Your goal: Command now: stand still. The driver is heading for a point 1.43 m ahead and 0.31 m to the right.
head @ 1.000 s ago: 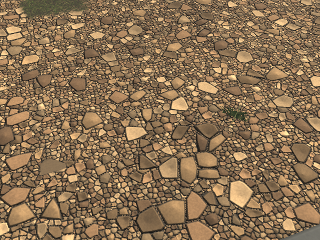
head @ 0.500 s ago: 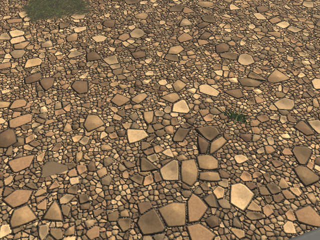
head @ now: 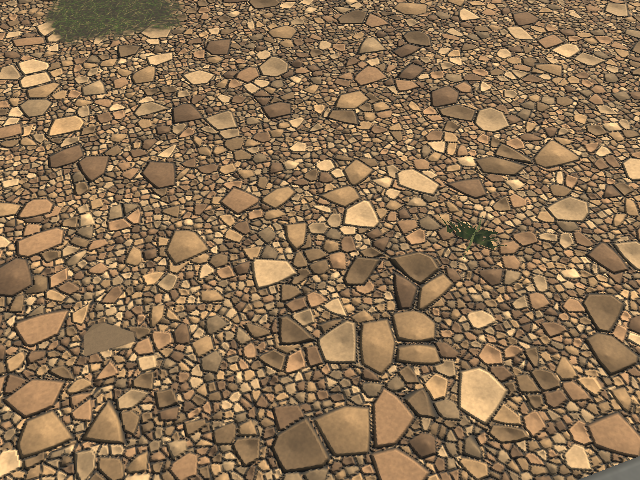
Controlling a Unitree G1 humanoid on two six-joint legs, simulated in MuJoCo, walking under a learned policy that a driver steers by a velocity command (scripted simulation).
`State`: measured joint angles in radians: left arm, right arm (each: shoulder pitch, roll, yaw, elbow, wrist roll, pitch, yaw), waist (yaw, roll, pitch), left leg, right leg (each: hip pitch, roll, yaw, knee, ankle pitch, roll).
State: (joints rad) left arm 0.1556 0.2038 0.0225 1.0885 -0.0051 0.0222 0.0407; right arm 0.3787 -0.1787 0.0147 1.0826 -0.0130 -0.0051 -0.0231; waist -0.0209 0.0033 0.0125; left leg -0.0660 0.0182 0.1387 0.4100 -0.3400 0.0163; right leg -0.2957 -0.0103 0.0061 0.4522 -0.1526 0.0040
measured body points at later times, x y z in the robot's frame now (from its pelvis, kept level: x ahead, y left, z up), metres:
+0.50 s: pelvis +0.10 -0.05 -0.01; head +0.10 -0.06 +0.44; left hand +0.21 +0.19 -0.14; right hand +0.03 -0.29 -0.16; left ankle -0.07 +0.09 -0.73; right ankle +0.10 -0.17 -0.74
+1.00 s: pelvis +0.36 -0.03 -0.02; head +0.39 -0.03 +0.43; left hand +0.34 +0.21 -0.17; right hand +0.50 -0.29 -0.13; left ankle +0.46 +0.05 -0.74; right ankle +0.18 -0.17 -0.63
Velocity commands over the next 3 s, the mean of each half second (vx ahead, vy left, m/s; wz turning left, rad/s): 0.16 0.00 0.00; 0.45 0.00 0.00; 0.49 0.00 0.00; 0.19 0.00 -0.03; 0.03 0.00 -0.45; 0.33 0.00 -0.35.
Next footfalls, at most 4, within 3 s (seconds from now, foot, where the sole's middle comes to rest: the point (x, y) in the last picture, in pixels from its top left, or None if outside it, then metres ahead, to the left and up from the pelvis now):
0.46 right None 0.14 -0.17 -0.78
0.90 left None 0.50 0.05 -0.78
1.44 right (416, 374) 0.76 -0.20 -0.78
1.86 left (322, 321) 0.91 0.01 -0.78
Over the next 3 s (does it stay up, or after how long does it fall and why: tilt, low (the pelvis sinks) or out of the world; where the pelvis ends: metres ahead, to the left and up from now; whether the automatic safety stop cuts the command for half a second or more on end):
stays up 0.87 -0.18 0.01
